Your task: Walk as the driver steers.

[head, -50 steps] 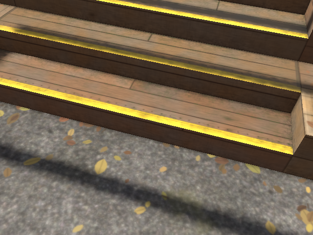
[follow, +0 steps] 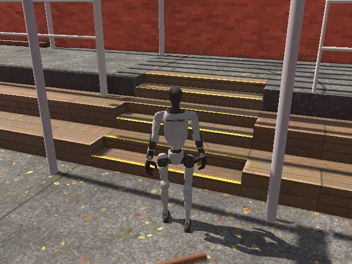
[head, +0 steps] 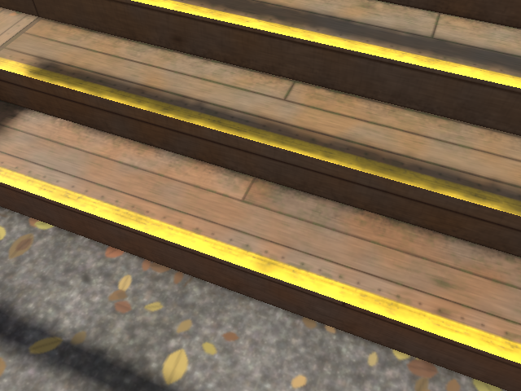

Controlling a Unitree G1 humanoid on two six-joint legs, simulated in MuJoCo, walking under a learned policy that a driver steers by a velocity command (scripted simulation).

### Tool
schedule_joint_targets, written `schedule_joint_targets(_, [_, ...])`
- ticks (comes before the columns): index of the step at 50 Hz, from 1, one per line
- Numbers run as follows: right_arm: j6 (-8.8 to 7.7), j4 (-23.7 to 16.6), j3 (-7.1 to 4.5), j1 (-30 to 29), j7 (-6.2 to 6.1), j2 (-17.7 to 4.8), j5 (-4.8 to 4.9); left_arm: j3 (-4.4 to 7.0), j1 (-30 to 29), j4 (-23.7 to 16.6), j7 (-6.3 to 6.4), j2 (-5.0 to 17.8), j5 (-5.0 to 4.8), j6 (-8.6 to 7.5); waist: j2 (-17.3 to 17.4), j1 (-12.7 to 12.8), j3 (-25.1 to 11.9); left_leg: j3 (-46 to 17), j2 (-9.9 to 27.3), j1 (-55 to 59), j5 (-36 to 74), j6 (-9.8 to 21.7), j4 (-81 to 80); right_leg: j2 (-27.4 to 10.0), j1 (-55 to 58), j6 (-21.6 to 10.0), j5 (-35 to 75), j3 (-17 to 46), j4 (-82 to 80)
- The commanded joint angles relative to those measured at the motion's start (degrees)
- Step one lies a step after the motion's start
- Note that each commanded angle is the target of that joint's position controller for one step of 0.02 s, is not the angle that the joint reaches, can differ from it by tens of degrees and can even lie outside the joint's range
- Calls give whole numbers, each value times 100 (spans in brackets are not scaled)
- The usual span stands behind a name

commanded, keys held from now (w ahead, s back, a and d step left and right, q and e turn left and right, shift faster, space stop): no key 0.04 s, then w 0.96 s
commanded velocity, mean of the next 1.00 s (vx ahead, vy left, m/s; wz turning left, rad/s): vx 0.37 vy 0.00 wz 0.00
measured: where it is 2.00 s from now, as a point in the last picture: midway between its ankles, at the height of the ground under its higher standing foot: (269, 246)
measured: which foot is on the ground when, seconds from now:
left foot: down 0.00-0.78, up 0.80-1.00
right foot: down 0.00-0.32, up 0.34-0.76, down 0.78-1.00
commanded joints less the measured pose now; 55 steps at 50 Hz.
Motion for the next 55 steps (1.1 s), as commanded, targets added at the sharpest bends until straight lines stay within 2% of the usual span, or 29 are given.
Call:
schedule_joint_targets(1, [-44, -264, -156, -197, -4, -578, 8, 87, 494, 24, 35, 448, -8, 46, -1, 66, -561, -623, 528, 1179, 2176, 410, 82, -293, -790, -34, 1489, 174, -231])
schedule_joint_targets(2, [-23, -246, -156, -172, -9, -562, -8, 86, 465, 21, 43, 452, 5, 58, 20, 51, -533, -612, 530, 1143, 2123, 414, 100, -302, -817, -45, 1502, 178, -212])
schedule_joint_targets(3, [20, 129, -38, 567, -46, -313, -199, -24, 712, 74, 96, 191, 167, 14, 46, -51, -608, -755, 781, 1239, 1484, 336, -214, -504, -592, -180, 847, 405, -494])
schedule_joint_targets(6, [131, 66, -140, 275, -16, -666, -166, 52, 537, -33, 79, 549, 142, -20, -152, -29, 266, -604, 342, 419, -1681, 368, -108, -554, -898, -551, -1280, 760, -800])
schedule_joint_targets(8, [72, -157, -105, -193, 70, -563, -154, 96, 801, -32, 53, 742, 79, -86, -556, 177, 782, -265, 32, -605, -1740, 275, 398, -1042, -517, -842, -1712, 1465, -1352])
schedule_joint_targets(9, [8, -292, -84, -417, 118, -481, -191, 142, 921, 17, 57, 882, 83, -124, -782, 228, 1049, 83, -56, -1096, -1360, 205, 773, -1433, -226, -990, -1502, 1805, -1593])
schedule_joint_targets(11, [-132, -450, -97, -527, 175, -521, -248, 180, 1024, 54, 42, 895, 142, -215, -770, 242, 1182, 143, 153, -1546, -1278, 216, 1032, -1816, 296, -1155, -95, 1906, -1437])
schedule_joint_targets(14, [-288, -370, -138, 107, 226, -485, -124, 211, 880, 8, -34, 845, 146, -305, -625, -78, 864, 299, 54, -541, -966, 315, 401, -1561, 209, -974, 1273, 1270, -820])
schedule_joint_targets(15, [-323, -97, -195, 953, 210, -526, -91, 187, 550, -102, -69, 766, 112, -330, -423, -510, 569, 186, -90, 783, -836, 430, 50, -1180, -512, -755, 1897, 797, -165])
schedule_joint_targets(16, [-368, 148, -361, 1882, 154, -1008, -153, 135, 237, -339, -120, 600, 61, -380, 593, -906, 258, -1249, 594, 2027, -1203, 787, -546, -468, -1573, -433, 2391, 34, 1540])
schedule_joint_targets(17, [-335, 378, -501, 2662, 146, -1556, -218, 104, 238, -545, -141, 405, 58, -400, 1886, -1038, -191, -3414, 1911, 3063, -1229, 1357, -1406, 282, -2981, -238, -230, -366, 3616])
schedule_joint_targets(18, [-294, 300, -361, 2222, 157, -1161, -202, 181, -133, -621, -122, 622, 160, -367, 885, -693, 23, -3459, 2126, 2668, -834, 1296, -1404, 16, -3414, -419, -880, 387, 4399])
schedule_joint_targets(20, [-319, -14, -228, 1322, 157, -814, -201, 155, -73, -585, -213, 401, 72, -404, 149, -236, 245, -2491, 1838, 1837, -655, 1122, -1554, -421, -3230, -547, 42, 575, 4310])
schedule_joint_targets(22, [-384, -22, -107, 1121, 120, -579, -173, 165, 113, -537, -259, 308, 156, -338, 310, -5, 292, -1756, 1472, 1457, -192, 894, -1768, -559, -2896, -442, 364, 448, 3867])
schedule_joint_targets(24, [-449, 69, -77, 1356, 75, -642, -152, 182, 55, -577, -296, 314, 185, -262, 344, 29, 258, -1379, 1377, 1470, 467, 902, -1852, -518, -2894, -298, 576, 261, 3604])
schedule_joint_targets(29, [-485, 185, -16, 1670, 49, -743, -140, 157, -1113, -1062, -337, 283, 133, -222, 464, -144, 529, -813, 1237, 1464, 963, 956, -2074, -505, -3235, -3, 1182, -43, 2157])
schedule_joint_targets(35, [-507, 243, -32, 1718, 51, -853, -147, 184, -1593, -1355, -310, 387, 96, -267, 559, -167, 503, -519, 1380, 1706, 2086, 831, -1755, -260, -2497, -265, 1506, -224, 935])
schedule_joint_targets(37, [-507, 210, -53, 1490, 35, -950, -153, 260, -1122, -1261, -247, 507, 110, -332, 539, 113, 248, -387, 1391, 1886, 3518, 697, -1030, -43, -1890, -454, 1268, -291, 724])
schedule_joint_targets(38, [-484, 172, -60, 1330, 38, -978, -145, 312, -395, -1028, -197, 553, 136, -390, 432, 439, -136, -235, 1231, 1884, 4126, 597, -150, 147, -1137, -555, 1382, -397, 381])
schedule_joint_targets(39, [-471, 129, -22, 1312, 46, -896, -144, 402, 529, -714, -127, 746, 200, -447, 238, 747, -667, -87, 958, 1385, 3682, 489, 1007, 58, 30, -666, 1349, -277, 198])
schedule_joint_targets(40, [-468, -73, 86, 1536, 91, -538, -1, 542, 1415, -577, -70, 1314, 331, -480, -649, 865, -1362, 223, 452, -99, 1660, 261, 2883, -1371, 1522, -1076, 560, 1592, -137])
schedule_joint_targets(41, [-450, -69, 88, 1905, 122, -349, 12, 633, 1472, -500, -148, 1668, 281, -425, -1541, 598, -1679, -108, -397, -1346, -2241, 233, 4409, -2322, 1942, -1617, 186, 3893, -1039])
schedule_joint_targets(42, [-411, -77, -12, 1482, 127, -710, -116, 558, 669, -652, -193, 1329, 108, -382, -676, 289, -1027, -707, 85, -1663, -1758, 387, 4719, -2046, 1167, -1410, -918, 3551, -1249])
schedule_joint_targets(43, [-430, -173, -14, 1148, 182, -703, -143, 438, 10, -836, -215, 881, 58, -388, -297, 105, -372, -642, 353, -1631, -1104, 398, 4454, -1854, 250, -1238, -944, 2807, -1471])
schedule_joint_targets(45, [-381, -193, 8, 967, 211, -527, -235, 295, -190, -802, -192, 486, 50, -477, -167, -134, -24, -573, 626, -1200, -618, 301, 3909, -1408, -537, -957, 554, 1801, -1723])
schedule_joint_targets(46, [-315, -170, 34, 1071, 233, -433, -278, 246, -115, -738, -178, 396, 67, -512, -187, -220, -132, -534, 658, -940, -551, 227, 3808, -1276, -681, -897, 1267, 1410, -1698])
schedule_joint_targets(48, [-235, -213, 46, 1046, 253, -366, -292, 242, 260, -590, -165, 513, 65, -587, -149, -257, -276, -405, 650, -937, -503, 130, 3806, -1250, -636, -991, 2299, 1071, -1625])
schedule_joint_targets(52, [-164, -533, 44, 196, 275, -462, -307, 220, 649, -492, -139, 609, 52, -616, -196, -100, -9, -243, 790, -1667, 30, -96, 3089, -1151, -513, -1013, 2083, 813, -1856])
schedule_joint_targets(55, [-152, -745, 74, -388, 262, -399, -243, 204, 903, -485, -116, 617, 58, -586, -137, 68, 66, -99, 701, -1884, 266, -252, 2258, -1124, -191, -936, 2681, 678, -1759])
Keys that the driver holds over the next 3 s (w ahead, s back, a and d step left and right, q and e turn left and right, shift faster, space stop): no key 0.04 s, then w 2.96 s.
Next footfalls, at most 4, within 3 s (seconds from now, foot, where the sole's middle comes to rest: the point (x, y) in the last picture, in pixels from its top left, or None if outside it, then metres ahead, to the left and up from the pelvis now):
0.78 right None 0.42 -0.10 -0.77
1.34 left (245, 341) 0.62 0.07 -0.77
1.78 right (308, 240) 0.84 -0.10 -0.63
2.30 left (258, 109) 1.21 0.04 -0.48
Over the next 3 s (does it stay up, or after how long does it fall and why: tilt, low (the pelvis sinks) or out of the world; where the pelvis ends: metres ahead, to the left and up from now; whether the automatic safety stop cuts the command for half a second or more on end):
stays up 1.41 -0.05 0.38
